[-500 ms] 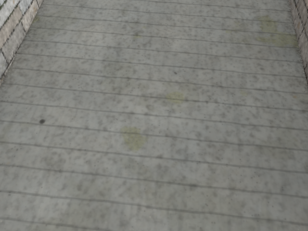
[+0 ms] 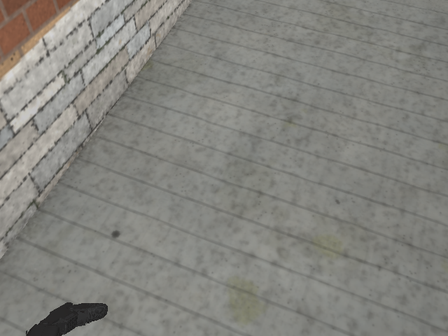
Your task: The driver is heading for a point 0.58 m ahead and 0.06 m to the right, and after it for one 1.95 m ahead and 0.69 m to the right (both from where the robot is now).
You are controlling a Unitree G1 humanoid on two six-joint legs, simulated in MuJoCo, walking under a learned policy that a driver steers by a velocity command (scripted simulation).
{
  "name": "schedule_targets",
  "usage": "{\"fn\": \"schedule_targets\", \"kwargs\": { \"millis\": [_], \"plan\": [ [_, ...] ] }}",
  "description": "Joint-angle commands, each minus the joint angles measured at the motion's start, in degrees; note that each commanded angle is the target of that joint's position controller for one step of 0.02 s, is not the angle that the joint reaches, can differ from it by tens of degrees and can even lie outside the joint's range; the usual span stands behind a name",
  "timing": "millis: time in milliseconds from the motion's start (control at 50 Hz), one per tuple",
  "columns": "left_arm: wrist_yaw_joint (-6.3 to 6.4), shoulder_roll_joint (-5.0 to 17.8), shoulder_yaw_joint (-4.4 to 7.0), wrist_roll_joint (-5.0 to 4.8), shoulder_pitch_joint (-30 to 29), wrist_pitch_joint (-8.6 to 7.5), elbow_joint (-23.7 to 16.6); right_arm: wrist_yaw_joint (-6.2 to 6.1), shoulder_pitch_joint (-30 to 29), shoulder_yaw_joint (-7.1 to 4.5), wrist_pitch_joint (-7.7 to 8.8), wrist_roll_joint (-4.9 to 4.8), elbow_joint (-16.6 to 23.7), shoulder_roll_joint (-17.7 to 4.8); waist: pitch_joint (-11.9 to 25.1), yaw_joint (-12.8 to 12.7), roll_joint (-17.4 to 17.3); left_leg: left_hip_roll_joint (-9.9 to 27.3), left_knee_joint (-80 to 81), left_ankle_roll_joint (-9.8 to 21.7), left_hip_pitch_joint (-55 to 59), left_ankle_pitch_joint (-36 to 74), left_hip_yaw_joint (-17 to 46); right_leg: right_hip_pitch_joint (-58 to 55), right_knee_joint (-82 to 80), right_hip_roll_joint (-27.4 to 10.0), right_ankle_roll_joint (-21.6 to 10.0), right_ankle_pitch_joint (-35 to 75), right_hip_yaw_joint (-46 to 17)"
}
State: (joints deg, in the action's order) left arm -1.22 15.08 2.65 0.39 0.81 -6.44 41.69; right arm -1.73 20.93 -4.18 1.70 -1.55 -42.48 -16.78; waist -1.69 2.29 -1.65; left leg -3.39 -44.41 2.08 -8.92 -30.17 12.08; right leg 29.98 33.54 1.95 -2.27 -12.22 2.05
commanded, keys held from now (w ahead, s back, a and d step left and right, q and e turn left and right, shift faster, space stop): w+q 0.04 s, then w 0.34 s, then w+e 0.44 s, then e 0.18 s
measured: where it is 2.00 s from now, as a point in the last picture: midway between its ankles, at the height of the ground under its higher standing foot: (202, 272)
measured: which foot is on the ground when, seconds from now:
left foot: up 0.00-0.38, down 0.40-0.94, up 0.96-1.00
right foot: down 0.00-0.40, up 0.42-0.92, down 0.94-1.00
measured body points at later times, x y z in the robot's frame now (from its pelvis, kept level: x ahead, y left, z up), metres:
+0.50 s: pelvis +0.24 +0.07 +0.03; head +0.26 +0.10 +0.48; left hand +0.27 +0.36 -0.11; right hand +0.41 -0.18 -0.05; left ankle +0.27 +0.17 -0.71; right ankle +0.17 -0.10 -0.61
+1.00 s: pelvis +0.50 +0.06 +0.03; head +0.55 +0.07 +0.47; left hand +0.74 +0.27 -0.06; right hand +0.50 -0.22 -0.09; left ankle +0.32 +0.20 -0.59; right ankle +0.60 -0.02 -0.68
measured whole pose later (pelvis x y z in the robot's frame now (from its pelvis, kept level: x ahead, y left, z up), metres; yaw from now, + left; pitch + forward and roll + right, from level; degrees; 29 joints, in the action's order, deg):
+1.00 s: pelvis +0.50 +0.06 +0.03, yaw -8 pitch +3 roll -1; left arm -1.9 15.8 2.7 1.3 3.8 -1.5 35.9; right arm -1.2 20.1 -1.5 4.2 0.9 -47.0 -15.4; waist -2.8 0.9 1.1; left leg 3.3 -67.0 -4.0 -13.1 -29.7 -2.7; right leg 31.8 39.5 5.7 -9.3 -15.8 4.2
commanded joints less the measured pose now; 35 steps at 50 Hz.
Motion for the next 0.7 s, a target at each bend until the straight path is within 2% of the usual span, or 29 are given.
{"fn": "schedule_targets", "kwargs": {
  "millis": [20, 40, 60, 80, 100, 140, 180, 200, 220, 240, 280, 300, 320, 340, 360, 380, 400, 420, 440, 460, 480, 500, 520, 540, 560, 580, 620, 640, 700],
  "plan": [
    [1.74, 8.9, 3.27, -0.34, 15.0, 0.47, 0.0, 0.79, 0.6, -0.59, 1.4, -2.29, 6.2, -7.5, 13.7, -7.9, 12.7, 3.6, -34.7, -1.1, -37.8, 2.9, -3.0, -44.6, -20.3, -26.2, -13.0, -30.4, -45.1],
    [2.31, 7.1, 2.66, -0.01, 12.3, 1.04, 0.4, 0.72, -3.8, -0.58, 1.47, -0.91, 7.2, -8.3, 7.9, -7.3, 6.9, 6.4, -34.0, -0.7, -35.9, 7.2, -5.2, -35.9, -19.6, -23.6, -10.5, -20.0, -34.2],
    [2.19, 5.4, 2.01, 0.52, 11.8, 1.18, 1.3, 0.78, -6.0, -0.47, 1.32, 0.25, 7.3, -6.7, 4.6, -6.3, 4.5, 7.8, -31.2, -0.4, -32.7, 9.0, -5.8, -28.6, -20.5, -19.9, -9.0, -11.5, -25.9],
    [2.04, 3.9, 1.36, 1.46, 10.7, 0.83, 2.0, 0.79, -5.6, -0.33, 0.99, -0.03, 7.4, -4.9, 2.6, -4.0, 6.1, 8.8, -28.4, 0.1, -29.4, 10.2, -4.9, -23.5, -21.6, -17.3, -8.2, -6.9, -20.7],
    [1.82, 3.2, 1.17, 0.91, 10.9, 0.39, 2.9, 0.9, -3.7, 0.07, 0.6, -0.28, 6.9, -2.9, 2.0, -3.1, 7.0, 9.0, -26.3, 0.3, -27.5, 10.4, -5.1, -21.1, -22.5, -16.2, -8.0, -6.0, -17.1],
    [1.43, 5.1, 1.6, 0.24, 10.7, -0.41, 3.9, 1.31, -4.0, 0.35, -0.1, -0.25, 6.9, -1.7, 0.3, -2.3, 7.2, 8.7, -21.2, -0.7, -26.9, 12.0, -6.3, -18.2, -24.6, -15.8, -9.5, -1.8, -11.5],
    [1.19, 7.3, 2.13, -0.51, 10.1, -0.51, 4.3, 1.59, -6.2, 0.91, -0.18, 0.68, 7.8, -1.4, 0.2, -2.1, 5.8, 9.3, -12.3, -2.0, -25.4, 16.1, -8.0, -16.9, -25.7, -15.7, -10.0, -0.8, -7.9],
    [1.19, 8.3, 2.27, -0.55, 8.7, -0.5, 4.1, 1.8, -7.4, 1.46, -0.13, 1.08, 8.6, -0.9, 0.1, -2.0, 6.6, 9.8, -7.5, -2.4, -22.5, 18.3, -9.1, -15.1, -25.9, -15.2, -9.9, 0.1, -5.9],
    [1.27, 9.0, 2.39, -1.19, 8.6, -0.33, 4.2, 1.88, -9.2, 1.84, 0.07, 0.94, 8.9, -0.2, 0.0, -2.4, 7.1, 9.7, -3.3, -2.3, -20.0, 19.5, -10.3, -14.0, -26.4, -15.0, -9.7, -0.3, -4.8],
    [1.14, 10.4, 2.51, -1.32, 9.4, -0.14, 4.5, 2.29, -10.1, 2.18, 0.28, 0.59, 9.3, -0.2, 0.2, -3.0, 7.0, 9.0, 0.0, -2.3, -17.8, 19.8, -11.5, -14.2, -26.2, -15.1, -9.9, -0.7, -4.0],
    [0.75, 12.7, 2.92, -2.19, 12.5, 0.48, 5.9, 2.33, -13.0, 1.7, 0.53, 0.14, 10.3, -2.4, -1.1, -4.4, 6.7, 8.6, 4.0, -2.1, -17.2, 18.3, -13.2, -16.9, -26.4, -17.0, -10.0, -2.4, -4.6],
    [0.67, 13.0, 3.03, -2.69, 14.5, 0.94, 6.9, 2.58, -14.0, 1.56, 0.6, 0.15, 10.5, -2.6, -1.6, -4.9, 5.5, 8.2, 6.1, -1.7, -16.9, 18.2, -13.8, -18.6, -26.5, -18.4, -9.8, -3.3, -5.0],
    [0.4, 13.2, 2.98, -2.65, 15.2, 0.96, 7.7, 2.67, -14.8, 1.36, 0.35, 0.24, 10.4, -3.8, -2.6, -5.2, 6.3, 8.1, 8.4, -1.3, -15.5, 18.3, -13.9, -19.7, -25.7, -18.2, -8.8, -4.5, -3.9],
    [0.28, 13.3, 2.97, -2.94, 14.9, 1.17, 8.3, 2.55, -14.0, 1.02, 0.07, 0.64, 10.1, -4.3, -2.8, -4.0, 6.6, 7.3, 11.0, -0.8, -13.0, 18.8, -14.9, -19.8, -24.3, -18.0, -7.9, -4.9, -3.2],
    [0.29, 13.5, 2.71, -2.73, 14.9, 1.13, 8.9, 2.24, -11.3, 0.57, 0.04, 0.83, 9.2, -4.5, -2.4, -1.8, 7.2, 6.0, 12.7, 0.5, -7.3, 17.9, -15.8, -18.5, -21.5, -17.8, -7.6, -1.6, -2.8],
    [0.06, 12.4, 2.12, -1.17, 14.6, 1.16, 9.2, 2.28, -3.8, -0.92, -0.11, 1.39, 6.5, -7.3, 1.6, 2.3, 5.9, 4.2, 13.1, 1.6, 2.4, 16.3, -15.9, -16.2, -11.6, -14.5, -5.8, 5.4, 0.9],
    [-0.17, 7.9, 0.52, -0.06, 13.9, 1.19, 7.7, 1.77, 6.3, -2.71, 0.01, 1.22, 4.6, -11.5, 8.3, 6.8, -2.6, 11.5, 16.8, 4.4, 15.4, 14.4, -5.7, -8.2, 7.6, -10.3, -2.8, 2.9, 4.2],
    [-0.48, 2.2, -1.31, 0.67, 16.2, 0.1, 4.2, 1.62, 8.7, -3.14, 0.13, 2.24, 4.7, -17.8, 13.7, 3.4, -19.8, 25.0, 24.1, 12.5, 27.4, 8.1, 21.5, 11.0, 29.5, -2.0, 0.4, -19.4, 2.3],
    [-0.56, 6.5, -0.4, -1.7, 13.0, -0.31, 4.4, 2.02, 8.1, -2.26, 1.16, 2.71, 5.4, -13.5, 14.4, 5.1, -10.9, 27.9, 31.2, 14.7, 25.0, 3.6, 31.1, 17.8, 41.4, -1.4, 0.7, -21.7, -6.8],
    [-0.53, 8.3, 0.29, -3.41, 11.0, -0.32, 3.6, 2.28, 6.4, -1.2, 2.04, 2.45, 4.5, -10.3, 9.3, 4.5, -6.1, 26.8, 29.7, 12.9, 22.0, 7.0, 22.6, 22.1, 45.5, -3.6, -0.1, -17.8, -9.2],
    [-0.29, 7.6, 0.02, -2.62, 10.7, -0.02, 3.2, 2.42, 2.8, -0.38, 2.3, 1.61, 4.5, -7.7, 7.4, 2.3, -3.3, 24.2, 28.9, 11.0, 17.7, 12.1, 13.8, 21.7, 44.5, -6.2, -0.1, -11.9, -8.1],
    [0.17, 7.3, 0.21, -1.71, 11.8, 0.47, 3.5, 2.6, -0.4, 0.54, 2.65, 1.35, 4.8, -5.3, 5.5, 0.5, -2.7, 21.5, 29.7, 9.6, 12.9, 17.8, 6.7, 18.9, 41.0, -7.9, 0.8, -6.4, -8.0],
    [0.09, 7.6, 0.64, -1.77, 12.5, 1.38, 3.6, 2.48, -2.1, 0.95, 3.04, 1.96, 4.5, -4.2, 3.9, -1.0, -3.9, 20.1, 31.2, 8.4, 8.8, 22.4, 2.3, 15.8, 39.7, -8.8, 1.4, -3.5, -8.0],
    [-0.02, 6.3, 0.45, -2.05, 13.7, 2.05, 4.0, 2.12, -2.7, 1.34, 3.31, 2.01, 3.6, -2.9, 3.5, -2.1, -4.8, 19.4, 32.4, 7.6, 7.0, 25.3, -0.3, 14.3, 40.8, -8.6, 1.8, -1.7, -8.1],
    [-0.22, 5.0, 0.22, -2.2, 13.8, 2.63, 3.8, 1.95, -2.6, 1.4, 3.55, 2.13, 2.9, -3.1, 2.8, -2.8, -4.1, 19.5, 33.3, 7.3, 5.3, 27.9, -2.8, 14.4, 41.5, -8.2, 2.2, -0.6, -8.1],
    [-0.1, 4.4, 0.3, -2.09, 12.8, 3.16, 3.2, 1.85, -1.9, 0.98, 3.89, 2.33, 2.2, -4.3, 1.6, -2.6, -3.2, 19.6, 34.3, 6.8, 4.4, 30.2, -5.2, 15.5, 41.5, -8.0, 2.3, 1.0, -8.7],
    [0.03, 4.4, 0.55, -1.77, 10.5, 4.06, 1.6, 1.76, -1.7, 0.81, 4.23, 3.34, 1.7, -4.7, 0.6, -2.5, -2.4, 19.0, 35.4, 6.7, 3.9, 33.5, -9.9, 17.8, 39.5, -6.4, 2.5, 4.5, -9.1],
    [-0.25, 4.3, 0.62, -1.29, 9.1, 4.47, 0.8, 1.79, -0.9, 0.73, 4.2, 3.46, 1.0, -4.9, 0.0, -2.1, -2.1, 19.1, 35.8, 7.0, 4.7, 35.0, -11.7, 19.3, 37.7, -6.1, 2.5, 6.0, -9.0],
    [-1.08, 3.1, 0.52, -0.99, 4.2, 4.82, -2.2, 1.24, 1.0, 0.87, 3.79, 3.29, -0.7, -4.8, -1.7, -0.6, -2.2, 18.5, 36.5, 5.3, 7.1, 36.8, -16.8, 20.9, 29.4, -4.9, 2.0, 10.6, -6.8]
  ]
}}
Velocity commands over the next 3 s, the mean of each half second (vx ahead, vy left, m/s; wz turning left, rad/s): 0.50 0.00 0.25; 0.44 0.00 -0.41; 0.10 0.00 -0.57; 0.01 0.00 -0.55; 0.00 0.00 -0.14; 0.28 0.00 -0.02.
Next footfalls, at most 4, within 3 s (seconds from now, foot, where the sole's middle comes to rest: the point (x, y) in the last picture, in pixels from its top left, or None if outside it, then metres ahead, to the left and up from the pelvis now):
0.40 left None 0.31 0.17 -0.74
0.94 right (229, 267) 0.64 -0.02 -0.71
1.40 left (172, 232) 0.76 0.15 -0.71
1.78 right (245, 284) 0.59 -0.07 -0.71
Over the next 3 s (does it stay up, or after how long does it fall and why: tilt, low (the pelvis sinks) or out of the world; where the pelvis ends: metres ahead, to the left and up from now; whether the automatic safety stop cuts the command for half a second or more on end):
stays up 0.68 0.00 0.08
